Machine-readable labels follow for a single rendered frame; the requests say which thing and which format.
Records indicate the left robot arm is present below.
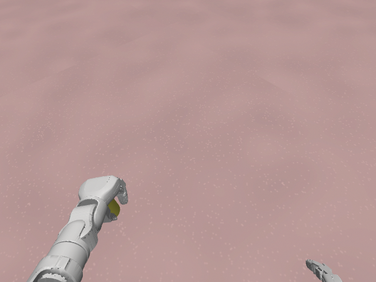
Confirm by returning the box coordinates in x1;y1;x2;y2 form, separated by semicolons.
26;196;108;282

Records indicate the right robot hand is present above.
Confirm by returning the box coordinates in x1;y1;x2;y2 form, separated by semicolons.
305;259;343;282

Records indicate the left robot hand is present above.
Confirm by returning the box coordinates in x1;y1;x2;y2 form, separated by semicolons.
78;175;128;223

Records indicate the tin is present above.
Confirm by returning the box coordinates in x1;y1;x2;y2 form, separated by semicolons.
108;199;120;216

